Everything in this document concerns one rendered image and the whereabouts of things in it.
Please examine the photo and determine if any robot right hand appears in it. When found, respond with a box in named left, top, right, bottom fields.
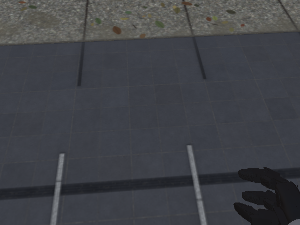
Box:
left=233, top=167, right=300, bottom=225

